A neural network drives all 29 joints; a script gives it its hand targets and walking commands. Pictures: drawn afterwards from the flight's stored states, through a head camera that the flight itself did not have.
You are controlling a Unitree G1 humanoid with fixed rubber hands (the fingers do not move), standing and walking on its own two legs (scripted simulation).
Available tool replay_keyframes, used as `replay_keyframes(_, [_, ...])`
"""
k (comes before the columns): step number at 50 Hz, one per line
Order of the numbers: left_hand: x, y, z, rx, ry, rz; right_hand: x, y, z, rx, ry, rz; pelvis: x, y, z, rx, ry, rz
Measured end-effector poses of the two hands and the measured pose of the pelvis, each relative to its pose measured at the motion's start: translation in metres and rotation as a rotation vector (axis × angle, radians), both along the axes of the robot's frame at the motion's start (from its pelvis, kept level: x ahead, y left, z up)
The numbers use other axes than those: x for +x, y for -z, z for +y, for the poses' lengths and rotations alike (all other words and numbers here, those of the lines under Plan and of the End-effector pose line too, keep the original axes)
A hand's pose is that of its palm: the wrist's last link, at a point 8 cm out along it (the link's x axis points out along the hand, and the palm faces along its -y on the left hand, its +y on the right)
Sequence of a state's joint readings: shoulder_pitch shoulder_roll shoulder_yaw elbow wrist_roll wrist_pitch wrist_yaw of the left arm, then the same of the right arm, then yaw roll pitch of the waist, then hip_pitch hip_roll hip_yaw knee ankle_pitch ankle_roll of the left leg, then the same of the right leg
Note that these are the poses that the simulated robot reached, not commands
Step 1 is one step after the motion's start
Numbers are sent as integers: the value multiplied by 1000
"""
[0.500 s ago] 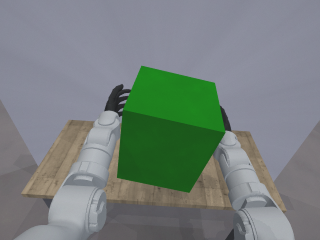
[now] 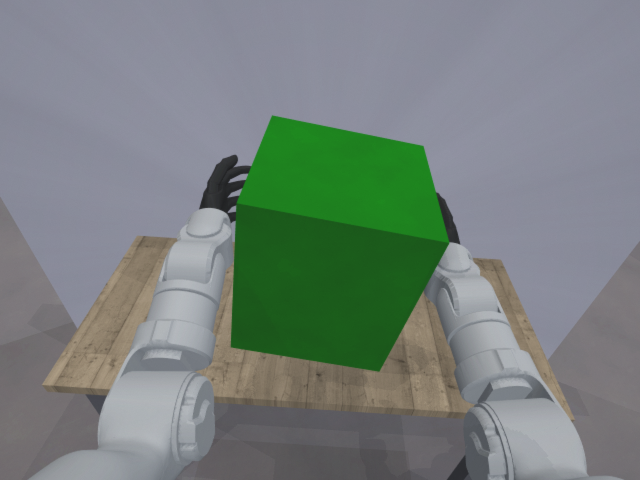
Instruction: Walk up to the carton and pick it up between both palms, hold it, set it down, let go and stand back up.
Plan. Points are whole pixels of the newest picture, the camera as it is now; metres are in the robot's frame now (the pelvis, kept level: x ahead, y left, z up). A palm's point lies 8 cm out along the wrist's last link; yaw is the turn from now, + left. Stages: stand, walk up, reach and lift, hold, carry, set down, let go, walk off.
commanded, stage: reach and lift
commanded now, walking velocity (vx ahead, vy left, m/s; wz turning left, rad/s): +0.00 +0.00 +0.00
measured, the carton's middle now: (327, 246) +0.38 +0.01 +0.13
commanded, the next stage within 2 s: hold in 0.88 s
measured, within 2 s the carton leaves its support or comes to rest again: neither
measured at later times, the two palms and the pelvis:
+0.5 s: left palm (210, 208) +0.38 +0.16 +0.19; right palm (440, 239) +0.37 -0.14 +0.16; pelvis +0.00 +0.00 +0.00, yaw +0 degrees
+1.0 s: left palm (197, 203) +0.35 +0.17 +0.21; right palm (443, 233) +0.35 -0.13 +0.18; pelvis -0.01 +0.00 +0.00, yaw +0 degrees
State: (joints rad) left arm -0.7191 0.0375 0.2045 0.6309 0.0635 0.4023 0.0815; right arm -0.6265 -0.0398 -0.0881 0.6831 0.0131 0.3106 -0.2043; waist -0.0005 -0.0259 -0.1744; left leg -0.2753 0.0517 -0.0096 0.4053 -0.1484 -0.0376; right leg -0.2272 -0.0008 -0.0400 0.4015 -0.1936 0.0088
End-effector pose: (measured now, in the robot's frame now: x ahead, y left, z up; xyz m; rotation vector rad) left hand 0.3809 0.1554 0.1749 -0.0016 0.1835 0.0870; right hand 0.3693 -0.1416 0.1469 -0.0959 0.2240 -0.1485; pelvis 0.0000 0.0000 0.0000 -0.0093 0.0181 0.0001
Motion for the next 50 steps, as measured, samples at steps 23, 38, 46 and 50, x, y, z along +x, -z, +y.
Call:
replay_keyframes(23, [-5,-12,6,-1,-17,-18,1,-12,6,25,-10,-28,0,0,1,-2,-4,-9])
replay_keyframes(38, [-17,-22,10,4,-33,-40,-5,-29,9,49,-17,-56,-2,-1,2,-3,-6,-31])
replay_keyframes(46, [-26,-32,11,6,-36,-54,-12,-37,10,48,-19,-72,-6,0,2,-3,-7,-46])
replay_keyframes(50, [-28,-36,12,0,-37,-44,-15,-36,11,47,-20,-62,-9,0,3,-4,-7,-52])
